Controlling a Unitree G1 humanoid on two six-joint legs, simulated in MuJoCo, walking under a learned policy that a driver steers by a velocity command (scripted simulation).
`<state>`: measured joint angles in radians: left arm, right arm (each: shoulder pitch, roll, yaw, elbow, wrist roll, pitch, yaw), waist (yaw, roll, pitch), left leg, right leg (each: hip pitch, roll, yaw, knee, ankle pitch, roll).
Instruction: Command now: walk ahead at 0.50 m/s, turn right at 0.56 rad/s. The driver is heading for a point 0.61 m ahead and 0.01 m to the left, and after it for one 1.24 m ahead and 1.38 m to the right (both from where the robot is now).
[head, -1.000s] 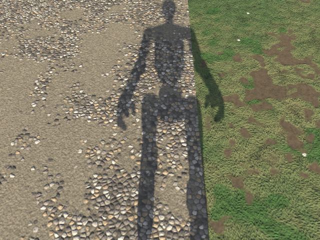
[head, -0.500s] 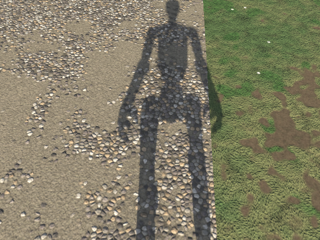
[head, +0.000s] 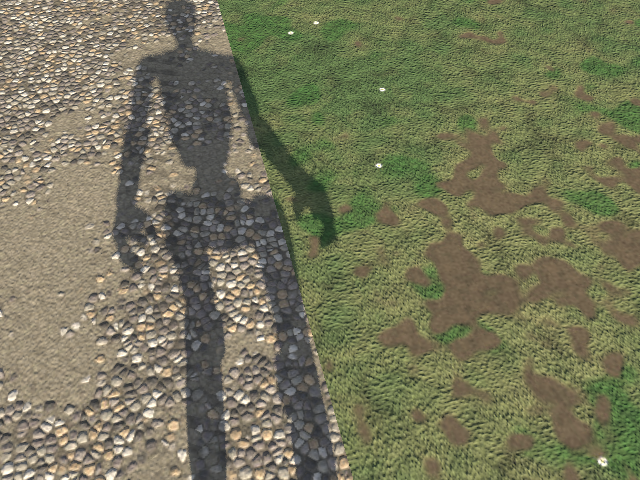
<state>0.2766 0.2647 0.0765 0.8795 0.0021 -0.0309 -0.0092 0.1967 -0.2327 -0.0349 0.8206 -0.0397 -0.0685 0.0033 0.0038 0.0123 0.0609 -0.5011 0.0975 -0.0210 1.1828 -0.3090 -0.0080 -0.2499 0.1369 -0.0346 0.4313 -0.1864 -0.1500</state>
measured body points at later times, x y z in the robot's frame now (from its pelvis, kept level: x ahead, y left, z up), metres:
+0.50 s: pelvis +0.29 +0.04 +0.00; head +0.31 +0.04 +0.45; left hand +0.40 +0.30 -0.13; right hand +0.35 -0.25 -0.11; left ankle +0.36 +0.12 -0.74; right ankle +0.15 -0.04 -0.65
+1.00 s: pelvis +0.47 -0.06 -0.01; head +0.51 -0.09 +0.44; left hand +0.70 +0.13 -0.12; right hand +0.43 -0.32 -0.15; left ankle +0.46 +0.09 -0.65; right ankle +0.53 -0.14 -0.74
